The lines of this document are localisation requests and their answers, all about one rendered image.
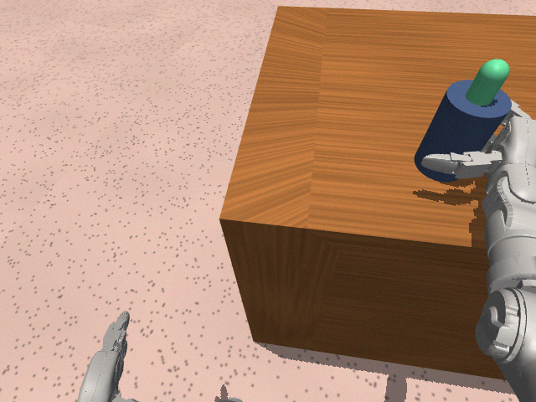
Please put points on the left robot hand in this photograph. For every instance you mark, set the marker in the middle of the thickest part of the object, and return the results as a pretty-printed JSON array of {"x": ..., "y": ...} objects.
[{"x": 102, "y": 377}]

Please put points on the right robot hand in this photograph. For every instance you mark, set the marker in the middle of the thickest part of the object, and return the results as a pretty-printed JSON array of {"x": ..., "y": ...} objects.
[{"x": 515, "y": 143}]

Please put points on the right robot arm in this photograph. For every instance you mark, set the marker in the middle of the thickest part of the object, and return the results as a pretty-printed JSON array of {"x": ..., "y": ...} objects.
[{"x": 506, "y": 330}]

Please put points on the bottle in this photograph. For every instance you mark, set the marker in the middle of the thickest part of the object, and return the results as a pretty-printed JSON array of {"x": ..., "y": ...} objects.
[{"x": 469, "y": 113}]

